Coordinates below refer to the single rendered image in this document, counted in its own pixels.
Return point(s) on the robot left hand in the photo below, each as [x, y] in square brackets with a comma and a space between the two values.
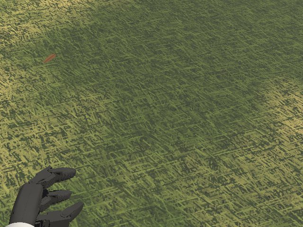
[33, 198]

